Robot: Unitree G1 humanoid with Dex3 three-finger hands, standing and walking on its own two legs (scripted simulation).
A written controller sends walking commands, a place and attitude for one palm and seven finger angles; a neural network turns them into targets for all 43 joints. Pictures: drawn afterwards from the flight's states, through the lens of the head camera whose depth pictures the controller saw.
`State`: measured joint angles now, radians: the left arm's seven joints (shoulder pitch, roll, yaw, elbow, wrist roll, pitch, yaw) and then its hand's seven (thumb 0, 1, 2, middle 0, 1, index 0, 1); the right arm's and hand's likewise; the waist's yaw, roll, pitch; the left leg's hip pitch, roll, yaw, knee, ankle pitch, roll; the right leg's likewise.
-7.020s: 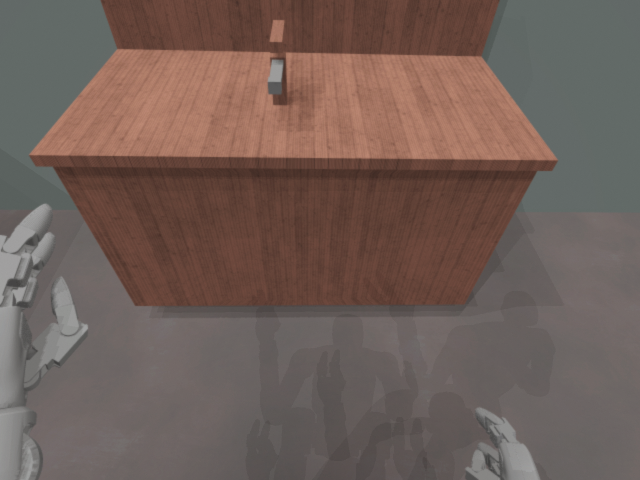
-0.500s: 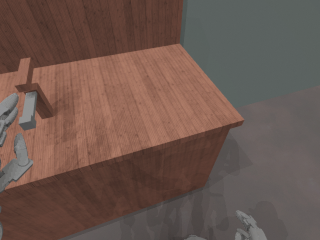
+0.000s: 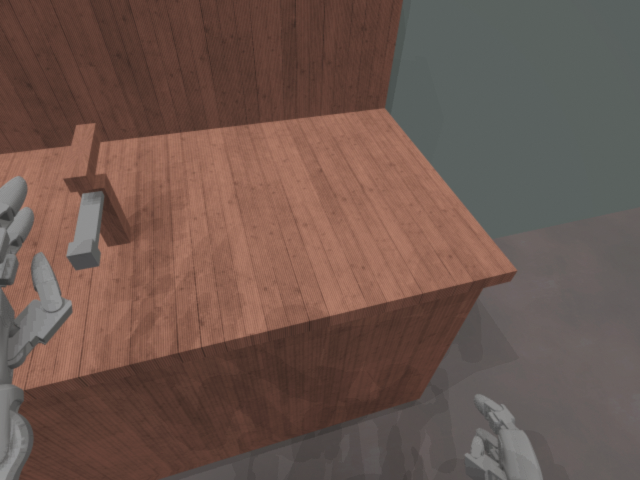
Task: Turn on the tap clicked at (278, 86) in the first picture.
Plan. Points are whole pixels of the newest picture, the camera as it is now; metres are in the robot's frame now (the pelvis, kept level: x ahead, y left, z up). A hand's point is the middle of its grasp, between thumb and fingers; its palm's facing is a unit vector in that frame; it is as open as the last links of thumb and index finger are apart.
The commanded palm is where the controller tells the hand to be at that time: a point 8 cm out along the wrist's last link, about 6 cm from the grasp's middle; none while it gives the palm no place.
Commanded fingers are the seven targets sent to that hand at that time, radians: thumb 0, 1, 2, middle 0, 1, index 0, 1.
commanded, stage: come to a stop and stand still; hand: left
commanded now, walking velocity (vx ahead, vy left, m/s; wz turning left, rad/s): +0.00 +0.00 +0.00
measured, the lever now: (84, 254) +0.34 +0.34 +0.09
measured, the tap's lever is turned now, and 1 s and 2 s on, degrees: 0 0 0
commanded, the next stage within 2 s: look again from close up in 0.48 s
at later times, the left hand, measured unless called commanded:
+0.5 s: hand (68, 291) +0.24 +0.27 +0.17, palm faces +0.41 -0.85 -0.34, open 7.4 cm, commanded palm +0.18 +0.31 +0.18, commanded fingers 0.00 0.90 0.90 -0.20 -0.30 -0.20 -0.30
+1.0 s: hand (47, 276) +0.25 +0.29 +0.17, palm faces +0.42 -0.85 -0.30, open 7.5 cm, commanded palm +0.18 +0.32 +0.18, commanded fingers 0.00 0.90 0.90 -0.20 -0.30 -0.20 -0.30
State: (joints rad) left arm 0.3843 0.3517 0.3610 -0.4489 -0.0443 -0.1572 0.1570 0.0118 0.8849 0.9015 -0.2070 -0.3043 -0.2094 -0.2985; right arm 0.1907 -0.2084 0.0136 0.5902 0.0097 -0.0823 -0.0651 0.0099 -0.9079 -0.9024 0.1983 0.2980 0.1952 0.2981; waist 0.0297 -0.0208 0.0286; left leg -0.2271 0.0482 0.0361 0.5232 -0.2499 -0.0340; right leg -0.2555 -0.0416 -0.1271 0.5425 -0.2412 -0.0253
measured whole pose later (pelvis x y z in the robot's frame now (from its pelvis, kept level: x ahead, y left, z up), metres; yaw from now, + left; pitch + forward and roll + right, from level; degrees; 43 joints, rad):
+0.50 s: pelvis +0.02 +0.03 +0.01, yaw +0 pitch -1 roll -1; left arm 0.43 0.33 0.32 -0.47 -0.05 -0.11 0.16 0.02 0.89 0.90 -0.21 -0.30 -0.21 -0.30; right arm 0.20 -0.21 0.02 0.60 0.01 -0.08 -0.06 0.01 -0.91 -0.90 0.20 0.30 0.20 0.30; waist 0.01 0.00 0.03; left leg -0.20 0.03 0.05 0.44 -0.23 0.00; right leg -0.19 -0.04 -0.12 0.38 -0.17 0.01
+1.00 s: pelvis +0.02 +0.04 +0.01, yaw -1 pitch -1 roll -1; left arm 0.34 0.33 0.36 -0.45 -0.04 -0.23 0.12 0.02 0.89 0.90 -0.21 -0.30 -0.21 -0.30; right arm 0.21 -0.18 0.03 0.61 0.01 -0.17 -0.02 0.01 -0.90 -0.90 0.20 0.30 0.20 0.30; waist 0.04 -0.04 0.07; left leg -0.21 0.02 0.07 0.50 -0.27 0.02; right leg -0.20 -0.06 -0.10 0.43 -0.20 0.03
